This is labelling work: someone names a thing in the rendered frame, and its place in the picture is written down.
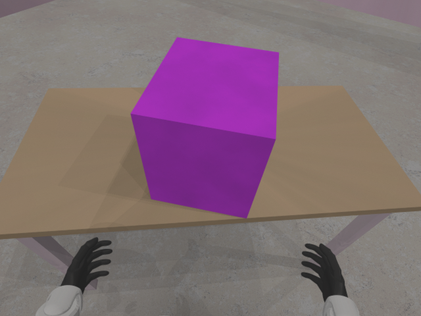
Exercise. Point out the robot left hand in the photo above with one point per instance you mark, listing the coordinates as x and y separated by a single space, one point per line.
78 273

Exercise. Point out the robot right hand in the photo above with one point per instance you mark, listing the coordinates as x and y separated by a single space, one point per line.
331 281

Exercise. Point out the carton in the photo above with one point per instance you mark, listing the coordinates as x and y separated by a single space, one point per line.
206 125

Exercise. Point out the robot left forearm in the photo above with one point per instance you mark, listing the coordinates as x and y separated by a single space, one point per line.
65 300

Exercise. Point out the table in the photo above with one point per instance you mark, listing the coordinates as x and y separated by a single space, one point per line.
78 170

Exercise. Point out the robot right forearm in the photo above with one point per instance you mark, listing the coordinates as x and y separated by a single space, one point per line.
340 306

